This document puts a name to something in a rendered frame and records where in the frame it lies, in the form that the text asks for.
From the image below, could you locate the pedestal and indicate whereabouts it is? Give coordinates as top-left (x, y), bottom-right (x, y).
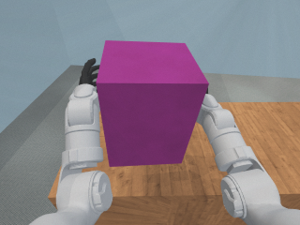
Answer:
top-left (48, 102), bottom-right (300, 225)

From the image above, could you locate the robot left hand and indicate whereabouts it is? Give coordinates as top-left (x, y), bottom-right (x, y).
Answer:
top-left (79, 58), bottom-right (100, 92)

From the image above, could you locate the right robot upper arm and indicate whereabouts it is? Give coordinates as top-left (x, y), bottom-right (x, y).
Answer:
top-left (220, 169), bottom-right (300, 225)

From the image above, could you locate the right robot forearm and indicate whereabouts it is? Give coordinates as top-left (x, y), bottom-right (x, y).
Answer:
top-left (196, 94), bottom-right (281, 202)

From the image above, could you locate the left robot forearm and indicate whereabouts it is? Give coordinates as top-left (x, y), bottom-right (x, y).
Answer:
top-left (56, 83), bottom-right (104, 209)

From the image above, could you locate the left robot upper arm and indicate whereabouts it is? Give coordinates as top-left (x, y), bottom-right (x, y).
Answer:
top-left (29, 170), bottom-right (113, 225)

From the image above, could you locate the carton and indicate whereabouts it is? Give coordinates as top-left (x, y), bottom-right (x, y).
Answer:
top-left (96, 40), bottom-right (209, 167)

